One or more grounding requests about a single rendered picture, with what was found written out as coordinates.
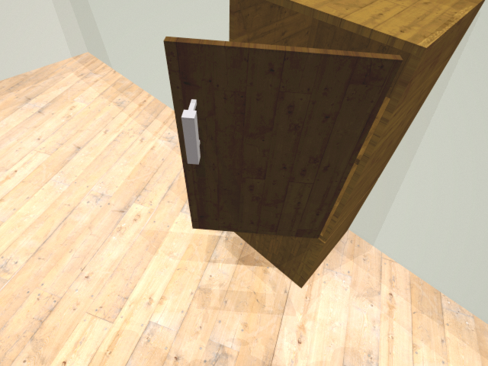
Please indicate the handle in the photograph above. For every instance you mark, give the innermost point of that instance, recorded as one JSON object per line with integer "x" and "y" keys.
{"x": 190, "y": 131}

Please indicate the cupboard door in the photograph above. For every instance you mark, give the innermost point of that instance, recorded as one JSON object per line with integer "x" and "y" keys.
{"x": 279, "y": 127}

